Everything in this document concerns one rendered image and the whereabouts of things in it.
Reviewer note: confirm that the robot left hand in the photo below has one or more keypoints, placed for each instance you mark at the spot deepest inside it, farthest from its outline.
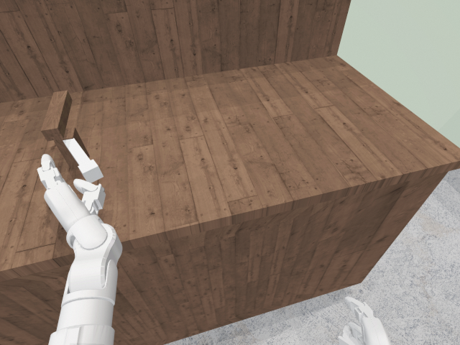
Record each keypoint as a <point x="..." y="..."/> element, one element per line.
<point x="61" y="198"/>

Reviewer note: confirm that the tap lever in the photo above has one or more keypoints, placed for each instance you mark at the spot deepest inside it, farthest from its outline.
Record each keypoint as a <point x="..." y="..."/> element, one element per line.
<point x="89" y="169"/>

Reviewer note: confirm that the counter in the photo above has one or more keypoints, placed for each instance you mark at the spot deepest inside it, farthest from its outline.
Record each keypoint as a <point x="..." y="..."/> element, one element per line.
<point x="246" y="166"/>

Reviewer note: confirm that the robot right hand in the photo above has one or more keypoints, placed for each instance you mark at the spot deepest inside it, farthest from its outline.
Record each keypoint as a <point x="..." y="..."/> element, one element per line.
<point x="371" y="332"/>

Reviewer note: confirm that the left robot forearm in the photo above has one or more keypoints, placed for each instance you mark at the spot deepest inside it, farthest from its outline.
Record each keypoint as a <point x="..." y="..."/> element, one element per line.
<point x="90" y="291"/>

